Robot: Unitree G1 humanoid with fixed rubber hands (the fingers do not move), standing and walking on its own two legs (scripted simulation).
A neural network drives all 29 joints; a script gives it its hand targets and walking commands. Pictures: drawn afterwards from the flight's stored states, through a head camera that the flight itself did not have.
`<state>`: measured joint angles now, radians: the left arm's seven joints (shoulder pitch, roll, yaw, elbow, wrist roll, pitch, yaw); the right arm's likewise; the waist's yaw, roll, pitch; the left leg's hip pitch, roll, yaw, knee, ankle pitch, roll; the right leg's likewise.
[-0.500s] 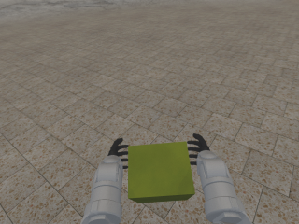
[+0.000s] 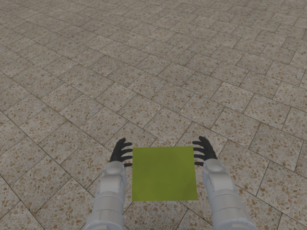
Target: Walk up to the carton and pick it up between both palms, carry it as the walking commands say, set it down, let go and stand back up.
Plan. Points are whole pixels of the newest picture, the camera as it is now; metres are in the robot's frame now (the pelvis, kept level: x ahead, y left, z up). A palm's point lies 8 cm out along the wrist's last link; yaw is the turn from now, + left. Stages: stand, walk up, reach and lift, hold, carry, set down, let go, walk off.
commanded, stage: set down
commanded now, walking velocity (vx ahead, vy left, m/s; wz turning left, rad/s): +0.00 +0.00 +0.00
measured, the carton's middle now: (163, 173) +0.32 +0.00 -0.12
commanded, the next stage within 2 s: none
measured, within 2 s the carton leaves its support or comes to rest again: neither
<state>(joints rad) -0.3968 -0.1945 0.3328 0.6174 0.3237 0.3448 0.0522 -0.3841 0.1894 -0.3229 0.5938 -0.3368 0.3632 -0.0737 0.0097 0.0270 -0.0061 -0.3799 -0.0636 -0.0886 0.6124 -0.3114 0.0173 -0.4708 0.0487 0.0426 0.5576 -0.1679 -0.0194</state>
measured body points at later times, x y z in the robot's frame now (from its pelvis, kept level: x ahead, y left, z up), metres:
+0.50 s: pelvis -0.04 +0.00 -0.07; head +0.12 -0.03 +0.35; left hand +0.34 +0.12 -0.13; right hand +0.34 -0.13 -0.14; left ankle +0.00 +0.11 -0.73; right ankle +0.07 -0.10 -0.73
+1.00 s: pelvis -0.03 -0.01 -0.14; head +0.16 -0.04 +0.27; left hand +0.35 +0.13 -0.22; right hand +0.36 -0.13 -0.23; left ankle +0.00 +0.11 -0.73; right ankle +0.07 -0.11 -0.73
